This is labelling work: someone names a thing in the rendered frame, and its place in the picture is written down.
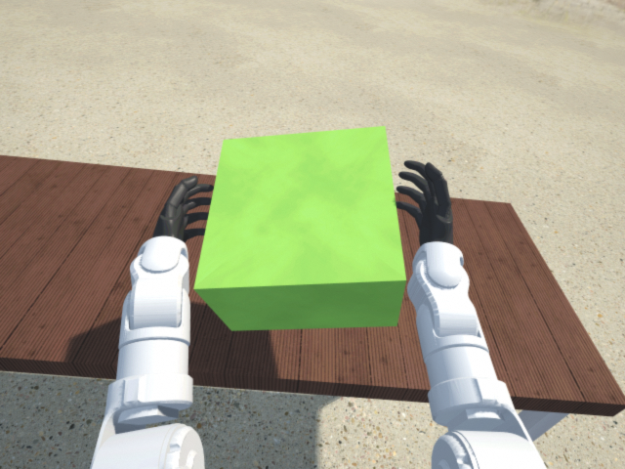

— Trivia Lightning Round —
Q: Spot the table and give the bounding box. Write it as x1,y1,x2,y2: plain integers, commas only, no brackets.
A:
0,155,625,442

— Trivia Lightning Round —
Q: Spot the carton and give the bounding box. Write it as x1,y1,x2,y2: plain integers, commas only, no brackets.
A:
194,126,406,331

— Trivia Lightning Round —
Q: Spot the robot left forearm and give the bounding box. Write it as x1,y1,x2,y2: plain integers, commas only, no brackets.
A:
90,236,193,469

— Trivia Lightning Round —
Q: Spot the robot left upper arm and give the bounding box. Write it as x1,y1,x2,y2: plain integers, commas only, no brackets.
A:
92,423,205,469

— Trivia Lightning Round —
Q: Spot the robot right upper arm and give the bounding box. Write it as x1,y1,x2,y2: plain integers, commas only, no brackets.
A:
432,430,545,469

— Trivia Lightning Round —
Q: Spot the robot left hand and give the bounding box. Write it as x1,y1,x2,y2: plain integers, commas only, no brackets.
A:
152,176,214,242

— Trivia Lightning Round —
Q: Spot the robot right forearm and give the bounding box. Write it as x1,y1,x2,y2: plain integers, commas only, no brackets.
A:
407,241,547,469

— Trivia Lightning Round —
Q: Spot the robot right hand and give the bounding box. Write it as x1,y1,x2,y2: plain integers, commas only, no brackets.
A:
396,160,453,246

